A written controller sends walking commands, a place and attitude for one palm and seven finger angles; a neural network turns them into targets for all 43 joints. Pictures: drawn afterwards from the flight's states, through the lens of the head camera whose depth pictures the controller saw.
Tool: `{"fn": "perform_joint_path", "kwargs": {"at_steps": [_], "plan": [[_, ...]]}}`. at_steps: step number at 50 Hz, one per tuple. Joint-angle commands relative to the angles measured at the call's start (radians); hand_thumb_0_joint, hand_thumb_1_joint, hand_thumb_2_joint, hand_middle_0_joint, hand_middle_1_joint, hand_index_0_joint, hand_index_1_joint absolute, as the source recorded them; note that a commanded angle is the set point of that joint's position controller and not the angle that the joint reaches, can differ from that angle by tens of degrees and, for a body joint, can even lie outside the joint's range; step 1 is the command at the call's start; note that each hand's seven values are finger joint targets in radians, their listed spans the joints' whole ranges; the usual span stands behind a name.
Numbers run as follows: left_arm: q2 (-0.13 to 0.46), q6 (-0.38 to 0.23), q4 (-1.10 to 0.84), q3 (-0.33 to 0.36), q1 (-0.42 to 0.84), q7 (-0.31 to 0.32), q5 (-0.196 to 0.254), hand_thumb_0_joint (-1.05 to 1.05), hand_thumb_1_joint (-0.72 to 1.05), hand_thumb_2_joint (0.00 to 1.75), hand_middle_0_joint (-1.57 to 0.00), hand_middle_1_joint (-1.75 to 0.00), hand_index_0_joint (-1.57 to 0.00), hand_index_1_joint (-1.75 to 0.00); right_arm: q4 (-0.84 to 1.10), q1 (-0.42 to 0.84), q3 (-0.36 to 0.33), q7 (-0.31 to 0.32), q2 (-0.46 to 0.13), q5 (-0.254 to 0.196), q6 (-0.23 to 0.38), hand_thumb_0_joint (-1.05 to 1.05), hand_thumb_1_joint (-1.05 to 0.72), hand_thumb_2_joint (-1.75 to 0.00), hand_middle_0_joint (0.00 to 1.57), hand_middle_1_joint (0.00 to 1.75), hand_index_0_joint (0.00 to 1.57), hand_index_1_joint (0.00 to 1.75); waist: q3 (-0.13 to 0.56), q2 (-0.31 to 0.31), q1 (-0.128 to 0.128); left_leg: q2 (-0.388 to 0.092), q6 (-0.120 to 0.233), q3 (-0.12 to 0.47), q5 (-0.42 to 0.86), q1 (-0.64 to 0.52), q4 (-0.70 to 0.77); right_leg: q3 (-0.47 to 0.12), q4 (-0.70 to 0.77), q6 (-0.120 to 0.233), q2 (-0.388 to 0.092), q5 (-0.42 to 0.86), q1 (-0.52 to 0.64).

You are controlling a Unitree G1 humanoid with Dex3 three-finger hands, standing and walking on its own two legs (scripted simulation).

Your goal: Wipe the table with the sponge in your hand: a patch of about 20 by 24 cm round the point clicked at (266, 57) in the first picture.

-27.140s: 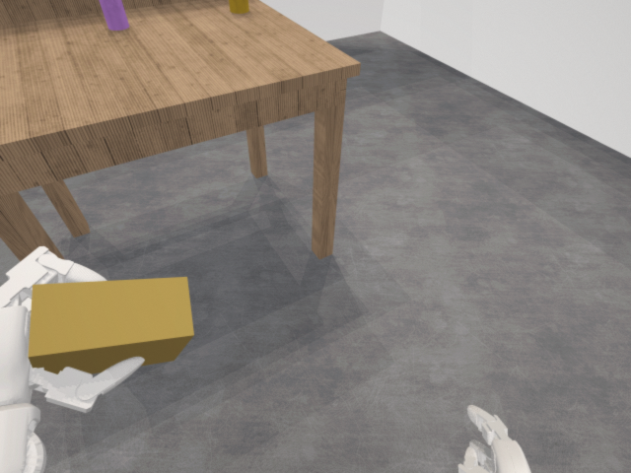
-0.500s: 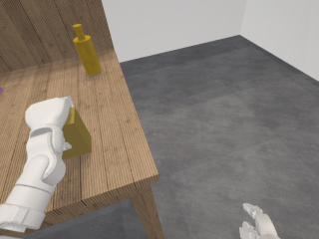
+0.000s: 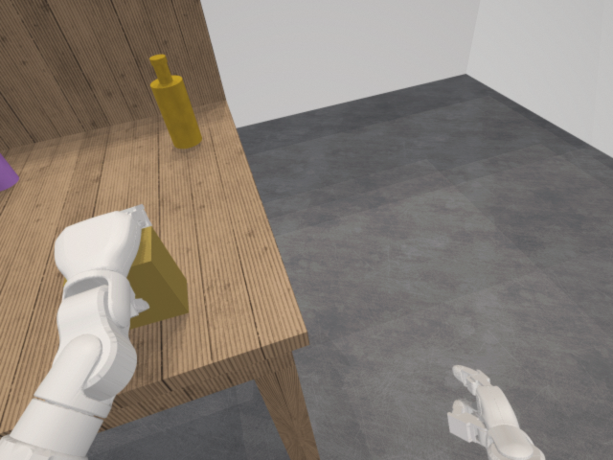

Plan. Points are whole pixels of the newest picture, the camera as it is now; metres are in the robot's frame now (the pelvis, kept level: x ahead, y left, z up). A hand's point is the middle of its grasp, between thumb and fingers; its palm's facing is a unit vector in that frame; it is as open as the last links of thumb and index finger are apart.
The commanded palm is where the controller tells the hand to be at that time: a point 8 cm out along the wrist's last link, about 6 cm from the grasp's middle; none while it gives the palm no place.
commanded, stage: slide across to the third lane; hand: left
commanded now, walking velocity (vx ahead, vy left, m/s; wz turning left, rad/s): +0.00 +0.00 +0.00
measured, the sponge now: (140, 291) +0.29 +0.28 +0.09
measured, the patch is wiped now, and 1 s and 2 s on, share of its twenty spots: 0.70 0.85 0.85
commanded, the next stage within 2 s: wipe forward along the third lane in 0.74 s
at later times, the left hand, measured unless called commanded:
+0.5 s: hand (143, 276) +0.28 +0.24 +0.15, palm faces +0.11 -0.06 -0.99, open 10.3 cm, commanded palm +0.24 +0.21 +0.20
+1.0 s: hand (177, 272) +0.29 +0.20 +0.14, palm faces +0.08 -0.06 -1.00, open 10.3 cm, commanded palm +0.27 +0.19 +0.19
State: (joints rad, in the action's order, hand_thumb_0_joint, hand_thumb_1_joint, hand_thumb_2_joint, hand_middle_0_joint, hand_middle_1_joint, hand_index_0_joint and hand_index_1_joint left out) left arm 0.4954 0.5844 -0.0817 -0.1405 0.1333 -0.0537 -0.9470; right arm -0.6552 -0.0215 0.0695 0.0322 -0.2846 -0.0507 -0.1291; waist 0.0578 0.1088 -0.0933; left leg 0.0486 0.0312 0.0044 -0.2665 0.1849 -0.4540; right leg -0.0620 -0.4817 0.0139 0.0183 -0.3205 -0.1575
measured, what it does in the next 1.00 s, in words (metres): stands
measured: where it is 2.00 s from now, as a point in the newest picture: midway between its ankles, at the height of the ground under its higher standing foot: outside the picture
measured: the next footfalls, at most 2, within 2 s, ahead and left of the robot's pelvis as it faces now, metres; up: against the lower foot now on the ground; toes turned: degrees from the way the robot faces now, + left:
none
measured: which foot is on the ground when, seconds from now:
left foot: down 0.00-1.00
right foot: down 0.00-1.00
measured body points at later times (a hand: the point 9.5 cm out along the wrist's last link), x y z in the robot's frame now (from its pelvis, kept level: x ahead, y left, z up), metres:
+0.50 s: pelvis -0.01 -0.01 +0.00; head -0.02 -0.06 +0.45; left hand +0.27 +0.24 +0.20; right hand +0.25 -0.20 -0.09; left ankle -0.02 +0.10 -0.74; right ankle -0.04 -0.12 -0.74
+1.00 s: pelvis -0.03 -0.02 +0.00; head -0.06 -0.07 +0.45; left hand +0.28 +0.20 +0.20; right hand +0.23 -0.20 -0.09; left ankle -0.02 +0.10 -0.74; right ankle -0.04 -0.12 -0.74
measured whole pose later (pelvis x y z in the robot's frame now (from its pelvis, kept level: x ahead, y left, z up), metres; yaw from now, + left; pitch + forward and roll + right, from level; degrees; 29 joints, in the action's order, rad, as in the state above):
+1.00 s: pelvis -0.03 -0.02 +0.00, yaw +1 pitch -3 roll +1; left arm 0.39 0.70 0.03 -0.36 0.32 -0.09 -0.96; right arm -0.72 0.03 0.09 0.03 -0.27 -0.05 -0.14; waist 0.05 0.11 -0.11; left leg 0.04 0.01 0.02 -0.21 0.15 -0.41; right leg -0.04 -0.48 0.03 0.03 -0.29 -0.13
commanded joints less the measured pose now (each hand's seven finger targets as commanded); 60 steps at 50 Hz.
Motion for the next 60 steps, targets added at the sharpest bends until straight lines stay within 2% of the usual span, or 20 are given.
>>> {"fn": "perform_joint_path", "kwargs": {"at_steps": [1,6,14,16,18,23,25,33,35,38,39,41,43,45,48,52,53,55,58,60], "plan": [[0.078,0.008,-0.122,0.046,-0.009,-0.034,0.064,0.0,0.1,1.3,-1.2,-1.6,-1.2,-1.6,0.173,0.214,-0.035,-0.001,-0.095,-0.001,0.06,0.0,-0.9,-0.9,0.2,0.3,0.2,0.3,0.131,-0.163,-0.019,-0.011,-0.002,-0.003,0.357,-0.016,0.029,0.023,0.016,0.031,0.026,0.418,0.102],[0.102,0.028,-0.151,0.069,-0.009,-0.022,0.067,0.0,0.1,1.3,-1.2,-1.6,-1.2,-1.6,0.171,0.228,-0.032,-0.001,-0.097,0.0,0.055,0.0,-0.9,-0.9,0.2,0.3,0.2,0.3,0.102,-0.162,-0.021,-0.011,-0.003,-0.004,0.339,-0.005,0.031,0.011,0.02,0.03,0.026,0.409,0.094],[0.054,0.053,-0.255,-0.026,0.171,-0.037,0.029,0.0,0.1,1.3,-1.2,-1.6,-1.2,-1.6,0.176,0.261,-0.036,0.008,-0.086,0.002,0.058,0.0,-0.9,-0.9,0.2,0.3,0.2,0.3,0.183,-0.126,-0.01,-0.004,0.01,-0.002,0.366,-0.058,0.021,0.013,0.02,0.034,0.023,0.409,0.1],[0.021,0.055,-0.238,-0.058,0.163,-0.046,0.038,0.0,0.1,1.3,-1.2,-1.6,-1.2,-1.6,0.172,0.258,-0.032,0.007,-0.081,0.0,0.06,0.0,-0.9,-0.9,0.2,0.3,0.2,0.3,0.151,-0.128,-0.007,-0.005,0.01,0.0,0.358,-0.058,0.027,0.024,0.024,0.033,0.026,0.392,0.083],[0.073,0.055,-0.252,-0.022,0.219,-0.044,0.026,0.0,0.1,1.3,-1.2,-1.6,-1.2,-1.6,0.169,0.256,-0.033,0.01,-0.085,0.004,0.058,0.0,-0.9,-0.9,0.2,0.3,0.2,0.3,0.176,-0.142,-0.01,-0.004,0.009,0.001,0.354,-0.065,0.027,0.01,0.025,0.037,0.029,0.387,0.092],[0.067,0.054,-0.261,-0.036,0.294,-0.032,0.012,0.0,0.1,1.3,-1.2,-1.6,-1.2,-1.6,0.168,0.272,-0.027,0.008,-0.079,0.004,0.054,0.0,-0.9,-0.9,0.2,0.3,0.2,0.3,0.195,-0.13,-0.017,-0.003,0.005,0.002,0.357,-0.08,0.036,0.011,0.03,0.043,0.029,0.376,0.099],[-0.007,0.052,-0.249,-0.105,0.327,-0.028,0.009,0.0,0.1,1.3,-1.2,-1.6,-1.2,-1.6,0.164,0.277,-0.024,0.0,-0.064,0.0,0.056,0.0,-0.9,-0.9,0.2,0.3,0.2,0.3,0.172,-0.125,-0.007,-0.003,0.006,0.002,0.368,-0.086,0.035,0.024,0.032,0.044,0.03,0.374,0.082],[0.035,0.093,-0.204,-0.068,0.349,0.009,-0.018,0.0,0.1,1.3,-1.2,-1.6,-1.2,-1.6,0.153,0.303,-0.017,-0.018,-0.064,0.002,0.038,0.0,-0.9,-0.9,0.2,0.3,0.2,0.3,0.188,-0.134,-0.029,-0.001,-0.003,-0.006,0.324,-0.073,0.057,-0.006,0.044,0.052,0.036,0.348,0.112],[-0.047,0.1,-0.193,-0.146,0.396,0.008,-0.011,0.0,0.1,1.3,-1.2,-1.6,-1.2,-1.6,0.149,0.312,-0.011,-0.023,-0.051,-0.003,0.036,0.0,-0.9,-0.9,0.2,0.3,0.2,0.3,0.161,-0.144,-0.009,-0.001,-0.002,-0.007,0.305,-0.07,0.061,0.012,0.05,0.047,0.032,0.319,0.09],[0.009,0.116,-0.162,-0.118,0.455,0.011,-0.018,0.0,0.1,1.3,-1.2,-1.6,-1.2,-1.6,0.14,0.314,-0.012,-0.017,-0.063,0.0,0.032,0.0,-0.9,-0.9,0.2,0.3,0.2,0.3,0.154,-0.125,-0.01,0.0,-0.002,-0.008,0.256,-0.066,0.073,-0.008,0.068,0.049,0.033,0.262,0.079],[-0.031,0.118,-0.138,-0.15,0.484,0.01,-0.021,0.0,0.1,1.3,-1.2,-1.6,-1.2,-1.6,0.139,0.316,-0.009,-0.018,-0.055,-0.002,0.036,0.0,-0.9,-0.9,0.2,0.3,0.2,0.3,0.15,-0.131,-0.006,0.0,-0.001,-0.009,0.253,-0.061,0.073,0.009,0.066,0.047,0.027,0.259,0.072],[-0.041,0.117,-0.107,-0.167,0.503,0.005,-0.02,0.0,0.1,1.3,-1.2,-1.6,-1.2,-1.6,0.128,0.313,-0.01,-0.015,-0.055,-0.002,0.038,0.0,-0.9,-0.9,0.2,0.3,0.2,0.3,0.148,-0.133,-0.002,0.003,0.002,-0.011,0.243,-0.069,0.072,0.008,0.073,0.043,0.028,0.251,0.066],[0.04,0.113,-0.088,-0.093,0.485,0.009,-0.026,0.0,0.1,1.3,-1.2,-1.6,-1.2,-1.6,0.125,0.304,-0.012,-0.01,-0.068,0.002,0.039,0.0,-0.9,-0.9,0.2,0.3,0.2,0.3,0.187,-0.137,-0.016,0.005,0.0,-0.011,0.237,-0.062,0.076,-0.016,0.071,0.046,0.029,0.249,0.098],[-0.029,0.102,-0.045,-0.146,0.51,0.002,-0.019,0.0,0.1,1.3,-1.2,-1.6,-1.2,-1.6,0.119,0.303,-0.008,-0.007,-0.057,-0.001,0.043,0.0,-0.9,-0.9,0.2,0.3,0.2,0.3,0.155,-0.159,0.002,0.005,0.001,-0.015,0.222,-0.055,0.076,0.002,0.076,0.039,0.023,0.236,0.074],[0.017,0.089,0.006,-0.106,0.518,0.002,-0.023,0.0,0.1,1.3,-1.2,-1.6,-1.2,-1.6,0.11,0.285,-0.011,0.002,-0.071,0.003,0.047,0.0,-0.9,-0.9,0.2,0.3,0.2,0.3,0.137,-0.148,-0.002,0.007,-0.001,-0.013,0.191,-0.046,0.088,-0.003,0.089,0.041,0.025,0.196,0.063],[-0.013,0.05,0.076,-0.131,0.586,0.001,-0.028,0.0,0.1,1.3,-1.2,-1.6,-1.2,-1.6,0.096,0.269,-0.014,0.017,-0.069,0.004,0.06,0.0,-0.9,-0.9,0.2,0.3,0.2,0.3,0.127,-0.163,0.011,0.011,0.002,-0.018,0.165,-0.042,0.085,0.004,0.099,0.034,0.017,0.177,0.041],[0.038,0.046,0.1,-0.085,0.578,0.005,-0.032,0.0,0.1,1.3,-1.2,-1.6,-1.2,-1.6,0.092,0.258,-0.017,0.02,-0.079,0.005,0.061,0.0,-0.9,-0.9,0.2,0.3,0.2,0.3,0.13,-0.163,0.006,0.008,-0.001,-0.016,0.151,-0.038,0.092,-0.006,0.103,0.039,0.019,0.152,0.044],[-0.032,0.032,0.151,-0.144,0.615,0.005,-0.028,0.0,0.1,1.3,-1.2,-1.6,-1.2,-1.6,0.086,0.249,-0.015,0.024,-0.071,0.001,0.068,0.0,-0.9,-0.9,0.2,0.3,0.2,0.3,0.109,-0.181,0.022,0.011,0.0,-0.018,0.142,-0.029,0.089,0.011,0.104,0.033,0.015,0.147,0.026],[0.048,0.017,0.217,-0.072,0.61,0.012,-0.028,0.0,0.1,1.3,-1.2,-1.6,-1.2,-1.6,0.075,0.226,-0.022,0.031,-0.087,0.006,0.07,0.0,-0.9,-0.9,0.2,0.3,0.2,0.3,0.128,-0.176,0.01,0.011,-0.003,-0.022,0.124,-0.02,0.092,-0.001,0.113,0.032,0.012,0.135,0.041],[-0.004,0.004,0.264,-0.114,0.647,0.011,-0.024,0.0,0.1,1.3,-1.2,-1.6,-1.2,-1.6,0.072,0.223,-0.021,0.037,-0.081,0.002,0.075,0.0,-0.9,-0.9,0.2,0.3,0.2,0.3,0.103,-0.196,0.026,0.011,-0.001,-0.026,0.118,-0.007,0.088,0.011,0.114,0.026,0.008,0.137,0.022]]}}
